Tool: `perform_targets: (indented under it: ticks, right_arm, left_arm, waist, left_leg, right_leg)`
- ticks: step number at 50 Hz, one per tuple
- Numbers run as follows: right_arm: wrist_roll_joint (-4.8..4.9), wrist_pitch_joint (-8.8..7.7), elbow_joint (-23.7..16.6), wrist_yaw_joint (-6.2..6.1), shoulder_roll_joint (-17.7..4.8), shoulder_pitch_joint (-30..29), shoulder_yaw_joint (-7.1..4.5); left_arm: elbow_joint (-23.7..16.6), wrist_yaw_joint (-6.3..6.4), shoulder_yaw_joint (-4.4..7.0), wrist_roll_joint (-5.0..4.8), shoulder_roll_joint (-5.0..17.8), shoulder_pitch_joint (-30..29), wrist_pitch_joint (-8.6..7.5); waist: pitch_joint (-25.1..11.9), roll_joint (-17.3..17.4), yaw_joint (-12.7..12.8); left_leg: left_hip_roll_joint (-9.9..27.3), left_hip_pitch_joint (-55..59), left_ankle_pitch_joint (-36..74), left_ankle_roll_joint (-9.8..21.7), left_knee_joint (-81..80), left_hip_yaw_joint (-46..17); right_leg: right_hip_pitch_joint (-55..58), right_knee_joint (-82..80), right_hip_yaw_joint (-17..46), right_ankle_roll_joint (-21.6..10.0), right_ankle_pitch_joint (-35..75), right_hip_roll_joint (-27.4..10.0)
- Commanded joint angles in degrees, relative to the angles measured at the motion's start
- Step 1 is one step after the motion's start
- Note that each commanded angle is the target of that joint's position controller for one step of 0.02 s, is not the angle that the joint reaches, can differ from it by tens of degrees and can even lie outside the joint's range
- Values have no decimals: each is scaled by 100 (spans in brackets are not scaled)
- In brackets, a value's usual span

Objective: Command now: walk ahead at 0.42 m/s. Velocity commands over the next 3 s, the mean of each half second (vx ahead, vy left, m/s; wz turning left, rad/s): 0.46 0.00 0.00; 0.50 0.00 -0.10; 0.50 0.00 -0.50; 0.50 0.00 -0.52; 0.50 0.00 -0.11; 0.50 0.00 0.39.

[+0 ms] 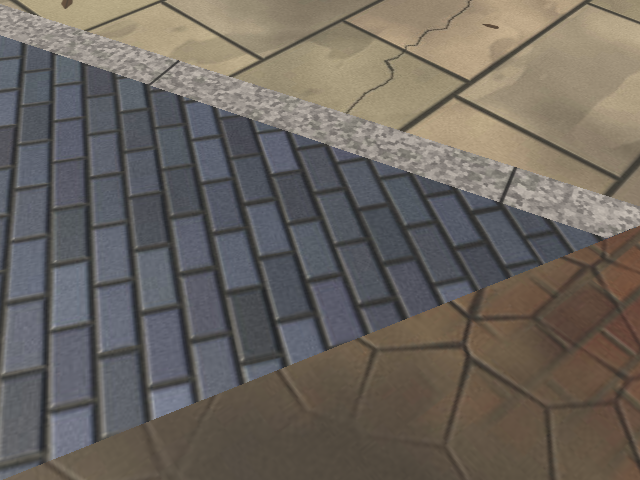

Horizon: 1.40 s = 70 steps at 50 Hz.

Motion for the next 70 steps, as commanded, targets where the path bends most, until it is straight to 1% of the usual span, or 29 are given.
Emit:
perform_targets:
  ticks: [1, 7, 9, 11, 12, 13, 14, 15, 16, 18, 22, 29, 34, 37, 39, 40, 41, 42, 43, 44, 46, 51, 61, 64, 66, 67, 68, 69, 70]
  right_arm:
    - [30, -118, -11, -32, -503, 524, -33]
    - [26, -145, 8, -64, -672, 543, 10]
    - [44, -176, 5, -68, -799, 427, -9]
    - [63, -156, -24, -75, -940, 265, -50]
    - [71, -146, -59, -53, -939, 231, -48]
    - [44, -132, -201, -22, -549, 443, 25]
    - [218, -97, -208, 46, -262, 956, 0]
    - [75, -58, -340, 38, -658, 402, -80]
    - [17, -73, -505, 77, -706, -187, -112]
    - [-55, -22, -563, 113, -532, -400, -129]
    - [-109, 195, -659, 191, -326, -531, -130]
    - [-7, 221, -1323, 272, -299, -2422, -79]
    - [18, 175, -1583, 254, -361, -3108, -64]
    - [12, 102, -1534, 195, -509, -2702, -137]
    - [-23, 16, -1051, 100, -736, -1199, -280]
    - [-176, -34, -845, 32, -1118, -230, -406]
    - [-265, -14, -808, 40, -1678, 208, -559]
    - [-41, 77, -857, 100, -1357, -175, -514]
    - [20, 64, -958, 118, -1089, -885, -418]
    - [-1, 3, -993, 142, -749, -1214, -335]
    - [14, -85, -840, 82, -383, -1213, -222]
    - [46, -247, -692, 28, -619, -713, -253]
    - [23, -170, -494, -114, -777, 118, -232]
    - [-7, -84, -514, -180, -974, 6, -283]
    - [-23, 15, -603, -170, -1147, -120, -343]
    - [5, 48, -696, -125, -1198, -235, -360]
    - [1, 38, -914, -79, -892, -233, -300]
    - [123, -6, -1397, 55, -598, -289, -261]
    - [49, -73, -1515, 81, -960, -1093, -309]
  left_arm:
    - [-494, -77, 31, 6, 188, -623, -59]
    - [-1112, -66, -111, -99, 34, -1815, 19]
    - [-1058, 16, -30, -115, 267, -1408, 18]
    - [-629, 103, 121, -131, 528, -37, -54]
    - [-378, 158, 218, -69, 722, 748, -94]
    - [-281, 186, 341, 69, 1250, 1499, -120]
    - [-320, 117, 372, 9, 1380, 1320, -50]
    - [-439, 80, 325, -147, 1126, 518, -44]
    - [-565, 59, 208, -185, 702, -11, -94]
    - [-443, 76, 75, -119, 289, -97, -226]
    - [-168, 131, 22, -119, 312, 476, -380]
    - [-43, 151, -53, -152, 342, 1263, -372]
    - [125, 231, -66, -83, 408, 1721, -343]
    - [127, 278, -35, -42, 539, 1521, -328]
    - [105, 269, -14, -70, 631, 1335, -294]
    - [-46, 240, -73, -149, 467, 1290, -307]
    - [-151, 171, -202, -414, -196, 2022, -281]
    - [-80, 214, -3, -257, 508, 1614, -245]
    - [-290, 206, 27, -212, 473, 1100, -252]
    - [-331, 191, 20, -193, 368, 861, -258]
    - [-297, 126, 42, -49, 166, 927, -100]
    - [-597, -13, 73, -21, 20, 349, 152]
    - [-1406, -137, -36, -27, 13, -1534, 110]
    - [-1369, -113, 49, -4, 176, -1172, 115]
    - [-1118, -76, 177, 9, 399, -258, 88]
    - [-892, -31, 292, 60, 610, 513, 42]
    - [-831, 39, 453, 100, 1154, 943, 17]
    - [-970, 38, 538, 17, 1587, 772, 79]
    - [-954, 76, 490, -81, 1389, 669, 151]
  waist:
    - [823, 633, 23]
    - [902, 871, -55]
    - [635, 866, 209]
    - [-104, 715, 820]
    - [-494, 624, 1120]
    - [-1152, -198, 1167]
    - [-1583, -1177, 760]
    - [-668, -376, 511]
    - [-6, -19, 429]
    - [436, 213, 81]
    - [519, -18, -127]
    - [707, -134, 293]
    - [718, -230, 492]
    - [484, -327, 179]
    - [-264, -260, -466]
    - [-864, 30, -802]
    - [-1736, 1356, -543]
    - [-1516, 389, -506]
    - [-541, 342, -230]
    - [-81, 154, -98]
    - [292, 341, 203]
    - [461, 457, 314]
    - [723, 509, -84]
    - [413, 723, 189]
    - [-118, 775, 571]
    - [-507, 538, 966]
    - [-1008, -195, 1039]
    - [-1361, -1257, 670]
    - [-717, -95, 783]
  left_leg:
    - [1486, 674, 2283, 700, -993, -1305]
    - [1280, -36, 3746, 607, -1004, -586]
    - [1401, 94, 5236, 502, -453, -459]
    - [1321, 216, 5989, 330, 1172, -253]
    - [1133, -434, 5002, 271, 2342, -167]
    - [704, -1416, 2056, 231, 4228, 70]
    - [-255, -2953, -1138, 103, 6101, -189]
    - [251, -3456, -596, 210, 6271, -495]
    - [493, -3472, -69, 234, 5978, -438]
    - [800, -2915, 204, 190, 5328, -448]
    - [902, -2878, 387, -5, 4614, -211]
    - [793, -3434, 1745, -229, 2460, 313]
    - [549, -3444, 1646, -44, 1576, 469]
    - [240, -2663, 948, 241, 1237, 559]
    - [9, -897, 1078, 507, 688, 600]
    - [970, 705, 764, 782, 653, -414]
    - [2877, 2475, 486, 1691, 293, -3280]
    - [2742, 1919, 70, 1570, -219, -3709]
    - [2537, 965, 80, 1313, -446, -2681]
    - [2300, 240, 525, 1087, -697, -2060]
    - [1851, -613, 1071, 635, -936, -1051]
    - [1672, -662, 1991, 446, -1132, -43]
    - [1748, 508, 3731, 265, -801, 1078]
    - [1864, 931, 5920, 227, 157, 1355]
    - [1896, 866, 6321, 248, 1712, 1411]
    - [1802, 221, 5361, 112, 3052, 1486]
    - [1462, -1206, 2088, -47, 4848, 1436]
    - [76, -3539, -1525, -342, 6665, 611]
    - [516, -4295, -895, -262, 6566, -219]
  right_leg:
    - [-1810, 89, -101, 104, 439, -164]
    - [-462, -2021, -636, 8, 1085, 205]
    - [362, -2271, -667, -217, 1128, 411]
    - [1781, -2726, -607, -433, 1266, 610]
    - [2917, -2910, -285, -541, 1121, 284]
    - [3968, -3054, 1525, -778, -34, -1263]
    - [4517, -4271, 4502, -1591, -671, -2320]
    - [3655, -4592, 4065, -1464, -1393, -2073]
    - [2780, -4714, 3185, -1325, -1112, -1871]
    - [1701, -4897, 2078, -1033, 347, -1384]
    - [1446, -5055, 1157, -927, 1585, -1061]
    - [2093, -5118, 460, -616, 2918, -731]
    - [3129, -4799, 426, -644, 3799, -977]
    - [3451, -4029, 299, -581, 5508, -1099]
    - [3155, -2352, 103, -428, 5895, -917]
    - [1910, -873, 56, -353, 4203, -718]
    - [-287, 1531, -303, -75, -211, 341]
    - [-763, 2078, 457, -173, -828, 306]
    - [-940, 1880, 544, -199, -309, 2]
    - [-787, 1570, 537, -199, 38, -203]
    - [-310, 1094, 520, -133, 270, -398]
    - [-846, 699, 324, -6, 934, -490]
    - [-935, -1985, -577, -181, 1657, -173]
    - [-268, -2150, -834, -528, 877, 256]
    - [734, -2420, -859, -811, 414, 622]
    - [1875, -2985, -571, -1007, 563, 622]
    - [3175, -3101, 1166, -1366, 250, -726]
    - [4424, -4048, 4487, -2360, 235, -1942]
    - [4057, -4339, 3845, -2054, 235, -1765]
